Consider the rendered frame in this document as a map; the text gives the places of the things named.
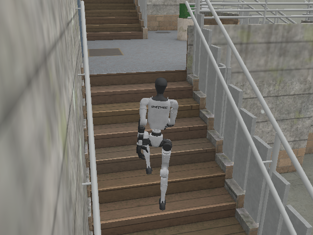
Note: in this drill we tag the stairs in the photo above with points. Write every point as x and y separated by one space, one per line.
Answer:
112 20
197 202

